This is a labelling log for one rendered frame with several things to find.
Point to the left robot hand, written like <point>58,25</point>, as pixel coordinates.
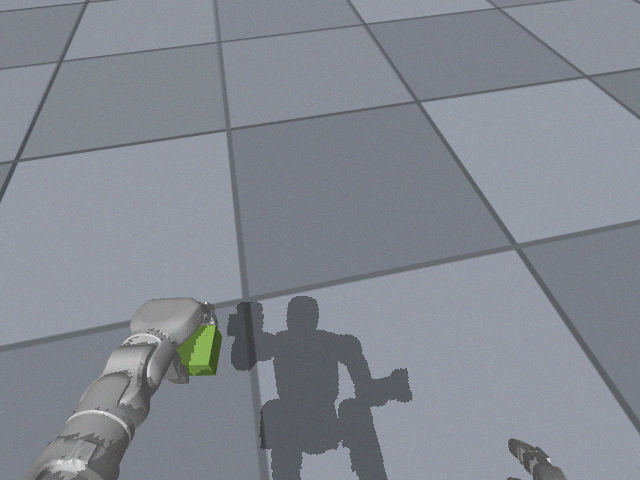
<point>177,319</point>

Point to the small box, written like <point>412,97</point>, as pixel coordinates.
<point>200,353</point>

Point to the right robot hand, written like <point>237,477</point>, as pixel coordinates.
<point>535,461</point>

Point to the left robot arm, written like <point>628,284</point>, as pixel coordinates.
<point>95,437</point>

